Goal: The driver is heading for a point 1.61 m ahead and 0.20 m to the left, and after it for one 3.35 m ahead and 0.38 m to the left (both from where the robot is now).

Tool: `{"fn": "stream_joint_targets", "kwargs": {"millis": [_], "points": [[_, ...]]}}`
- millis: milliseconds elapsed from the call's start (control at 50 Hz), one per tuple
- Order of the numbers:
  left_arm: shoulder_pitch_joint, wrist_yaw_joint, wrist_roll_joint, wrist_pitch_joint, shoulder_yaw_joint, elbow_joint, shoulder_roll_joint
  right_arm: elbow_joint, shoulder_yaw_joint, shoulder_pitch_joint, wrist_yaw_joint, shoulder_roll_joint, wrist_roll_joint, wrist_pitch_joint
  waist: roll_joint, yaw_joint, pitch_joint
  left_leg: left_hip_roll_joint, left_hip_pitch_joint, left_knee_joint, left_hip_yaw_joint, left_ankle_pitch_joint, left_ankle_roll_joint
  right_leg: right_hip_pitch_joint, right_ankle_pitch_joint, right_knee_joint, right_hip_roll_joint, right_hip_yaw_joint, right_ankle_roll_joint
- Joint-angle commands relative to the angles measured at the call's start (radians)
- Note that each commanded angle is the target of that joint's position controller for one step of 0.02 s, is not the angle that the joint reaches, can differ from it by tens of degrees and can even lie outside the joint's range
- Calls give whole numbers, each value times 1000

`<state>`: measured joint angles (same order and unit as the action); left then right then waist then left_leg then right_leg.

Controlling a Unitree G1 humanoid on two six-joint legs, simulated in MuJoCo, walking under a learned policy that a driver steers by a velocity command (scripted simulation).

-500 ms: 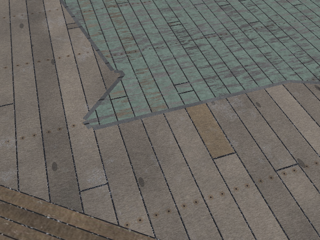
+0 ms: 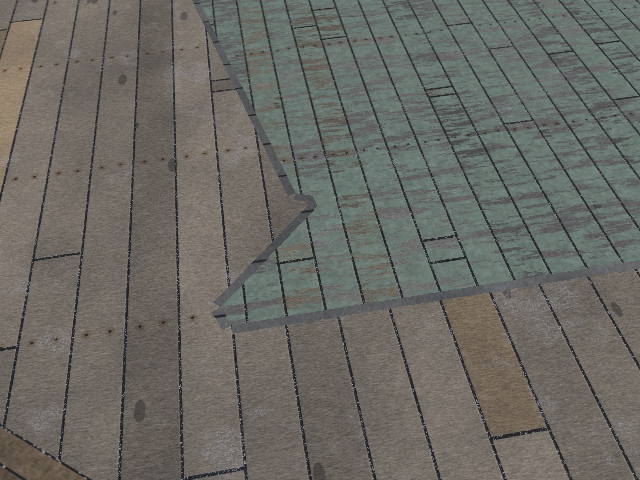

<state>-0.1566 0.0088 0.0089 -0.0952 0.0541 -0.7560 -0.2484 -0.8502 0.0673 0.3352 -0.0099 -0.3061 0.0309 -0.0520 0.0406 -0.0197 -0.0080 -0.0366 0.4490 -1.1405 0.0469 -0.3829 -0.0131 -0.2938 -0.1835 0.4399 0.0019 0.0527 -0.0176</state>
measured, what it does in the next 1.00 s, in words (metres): walks ahead, turning left: left foot, then right foot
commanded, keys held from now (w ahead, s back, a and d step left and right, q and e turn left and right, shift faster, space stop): w+q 0.32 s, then w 0.68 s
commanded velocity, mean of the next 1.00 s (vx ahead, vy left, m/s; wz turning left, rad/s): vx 0.50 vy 0.00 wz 0.30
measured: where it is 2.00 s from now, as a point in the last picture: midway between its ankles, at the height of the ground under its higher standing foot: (233, 271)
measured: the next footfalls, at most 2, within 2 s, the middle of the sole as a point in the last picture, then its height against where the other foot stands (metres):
left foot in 0.36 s outside the picture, level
right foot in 0.90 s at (317, 391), level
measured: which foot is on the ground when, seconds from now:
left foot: up 0.00-0.34, down 0.36-0.92, up 0.94-1.00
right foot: down 0.00-0.34, up 0.36-0.88, down 0.90-1.00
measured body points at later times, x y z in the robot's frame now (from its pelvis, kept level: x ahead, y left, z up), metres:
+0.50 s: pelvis +0.25 +0.09 -0.01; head +0.29 +0.11 +0.44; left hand +0.27 +0.38 -0.13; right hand +0.46 -0.14 -0.11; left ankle +0.29 +0.17 -0.74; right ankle +0.21 -0.09 -0.64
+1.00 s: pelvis +0.55 +0.10 -0.01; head +0.58 +0.10 +0.44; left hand +0.62 +0.40 -0.11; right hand +0.67 -0.15 -0.14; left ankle +0.37 +0.19 -0.65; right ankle +0.65 +0.04 -0.74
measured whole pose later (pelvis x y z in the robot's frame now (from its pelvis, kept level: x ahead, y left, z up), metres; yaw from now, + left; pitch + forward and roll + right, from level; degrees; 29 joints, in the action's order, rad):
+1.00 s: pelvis +0.55 +0.10 -0.01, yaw +18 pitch +2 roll +0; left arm -0.12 0.04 -0.01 -0.10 0.05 -0.80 -0.27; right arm -0.85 0.06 0.35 0.00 -0.29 0.02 -0.06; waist 0.02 -0.02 -0.03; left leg 0.01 0.30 -1.11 0.06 -0.44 -0.03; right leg -0.41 -0.15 0.54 0.02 0.05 -0.04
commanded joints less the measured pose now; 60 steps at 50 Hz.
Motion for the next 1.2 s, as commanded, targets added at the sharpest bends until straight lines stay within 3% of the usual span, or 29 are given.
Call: {"fn": "stream_joint_targets", "kwargs": {"millis": [20, 40, 60, 160, 260, 300, 340, 360, 380, 400, 420, 440, 480, 500, 560, 580, 680, 800, 860, 880, 900, 920, 940, 960, 980, 1000, 1060, 1080, 1200], "points": [[-31, -1, 2, -14, 34, 13, -112, 98, 15, -24, 6, -36, 0, 9, -159, 22, 1, -107, 230, 9, 48, 73, 9, 176, 83, -275, -288, -248, -175], [-32, -2, 2, -19, 35, 6, -99, 100, 19, -40, 5, -37, -5, 19, -117, 26, -6, -102, 233, 12, 49, 110, 5, 173, 119, -291, -258, -192, -161], [-28, -4, 4, -22, 44, -3, -138, 122, 15, -49, 7, -21, -3, 25, -149, 7, -10, -109, 247, 58, 51, 141, 15, 159, 152, -303, -292, -172, -180], [-57, -16, -4, -15, 56, -32, -167, 167, 5, -188, 39, -19, -10, 16, -79, 53, -43, -87, 215, 338, -5, 384, 8, 190, 257, -312, -245, 31, -144], [-120, -19, -28, 10, 73, -68, -220, 240, 3, -317, 64, -31, -9, 21, -83, 81, -75, -61, 211, 483, -62, 341, -37, 325, 303, -267, -295, 93, -115], [-119, -22, -37, 25, 81, -72, -249, 255, 16, -302, 68, -57, -13, 25, -109, 54, -46, -13, 131, 501, -113, 242, -71, 365, 551, -163, -300, 125, -92], [-110, -27, -44, 41, 80, -71, -261, 214, 54, -112, 62, -114, -13, 30, -106, -64, 68, 80, -152, 563, -168, 223, -125, 326, 804, 126, -264, 173, -59], [-133, -30, -28, 39, 64, -70, -228, 166, 88, 61, 45, -179, -9, 36, -57, -140, 158, 69, -452, 583, -92, 266, -165, 141, 652, 374, -227, 184, -21], [-212, -18, 16, 21, 19, -20, -95, 158, 107, 84, 28, -299, -3, 35, 216, -57, 227, -208, -792, 638, 415, 171, -318, -311, -171, 760, -74, 169, 46], [-187, -5, -14, -17, 12, -22, -122, 190, 83, 107, 34, -255, -9, 20, 159, -84, 412, -337, -869, 819, 786, 47, -412, -426, -426, 928, 9, -78, 46], [-85, 4, -62, -33, 34, -2, -195, 173, 62, 83, 41, -186, -19, 6, 67, -110, 290, -306, -803, 842, 637, 83, -347, -516, -347, 948, -45, -118, 27], [-46, 2, -60, -41, 28, 10, -181, 173, 55, 32, 41, -164, -17, -3, 44, -83, 186, -266, -666, 834, 495, 151, -306, -516, -268, 883, -90, -108, 8], [-51, -11, -23, -31, 34, -11, -179, 190, 31, -90, 37, -98, -35, -10, 0, -5, 91, -205, -408, 867, 328, 344, -266, -389, -157, 754, -154, -112, 8], [-75, -9, -23, -17, 36, -19, -177, 194, 28, -112, 37, -91, -43, -14, 24, 19, 82, -195, -335, 894, 304, 385, -270, -327, -137, 729, -162, -118, 11], [-67, -14, -7, 19, 31, -32, -132, 173, 26, -104, 29, -82, -31, -30, -22, 34, 46, -140, -287, 963, 181, 422, -245, -330, -37, 629, -158, -98, 28], [-51, -14, -8, 22, 24, -17, -116, 163, 34, -92, 25, -123, -34, -34, 28, 37, 31, -173, -270, 979, 176, 459, -267, -352, 14, 565, -161, -103, 45], [114, 5, -13, 4, 10, 19, -93, 116, 32, -22, 9, -119, -23, -30, 7, -31, -27, -117, -297, 996, 62, 412, -202, -339, 297, 235, -117, -74, 55], [221, 35, -22, -8, 4, 66, -104, 52, 41, 57, 4, -141, -13, -12, 33, -59, -69, -200, -459, 932, 97, 411, -186, -359, 240, 79, -79, -78, 6], [141, 41, -21, -15, 18, 52, -141, 41, 45, 40, -4, -156, -12, 1, 66, -3, -20, -207, -533, 818, 91, 694, -158, -241, 117, 47, -36, -42, -43], [18, 36, -18, -16, 37, 14, -175, 43, 42, 22, -6, -151, -14, 7, 57, 65, 60, -163, -518, 682, 53, 844, -132, -69, 138, 24, -2, -9, -69], [-144, 28, -9, -14, 56, -28, -224, 54, 26, 25, -10, -118, -22, 11, 27, 131, 192, -110, -390, 463, 11, 767, -96, 211, 173, 73, -65, -67, -114], [-265, 22, 5, -9, 82, -48, -322, 79, -3, 145, -3, -25, -26, -5, -198, 110, 354, 36, 19, 62, -43, 381, -13, 628, 31, 57, -322, -494, -271], [-298, 27, -16, -5, 64, -64, -257, 67, -7, 130, 2, -32, -21, -25, -306, 130, 412, 112, 203, -109, 66, -192, -5, 707, -139, -110, -388, -790, -318], [-233, 24, -27, -4, 43, -56, -203, 87, 14, 44, 10, -116, 4, -39, -224, 135, 257, 46, 311, -189, 99, -160, -20, 605, -252, -139, -362, -684, -264], [-160, 20, -20, 1, 35, -39, -179, 110, 13, -31, 11, -121, 10, -47, -153, 114, 151, -9, 321, -159, 59, -68, -32, 460, -230, -160, -328, -559, -228], [-99, 20, -11, 4, 25, -33, -153, 116, 15, -77, 8, -115, -5, -47, -91, 87, 61, -47, 296, -89, 34, 5, -32, 313, -147, -197, -286, -461, -212], [-48, 25, 2, -10, 15, -32, -124, 95, 17, -19, 3, -71, -20, -19, -119, 16, 34, -99, 155, 16, 33, 101, -18, 135, 38, -273, -226, -326, -212], [-47, 22, 0, -14, 20, -39, -149, 96, 14, -14, 1, -56, -18, -12, -136, 4, 25, -105, 150, 47, 28, 117, -5, 100, 68, -294, -235, -303, -227], [-108, -1, -14, -6, 26, -76, -179, 139, -1, -192, 9, -21, -26, -20, -95, 49, -30, -97, 198, 396, -11, 422, 31, 133, 261, -324, -178, -127, -192]]}}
